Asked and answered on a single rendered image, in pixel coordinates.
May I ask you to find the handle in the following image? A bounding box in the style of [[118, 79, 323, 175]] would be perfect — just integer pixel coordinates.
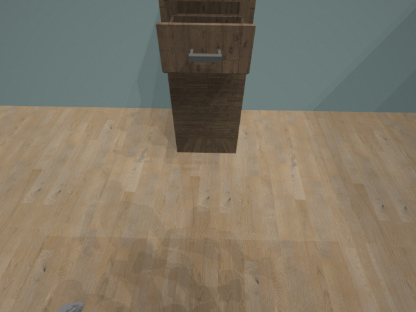
[[188, 49, 222, 62]]

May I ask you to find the cabinet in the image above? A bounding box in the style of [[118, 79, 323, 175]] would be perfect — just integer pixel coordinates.
[[159, 0, 256, 153]]

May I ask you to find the drawer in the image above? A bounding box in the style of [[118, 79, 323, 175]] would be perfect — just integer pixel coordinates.
[[156, 15, 255, 74]]

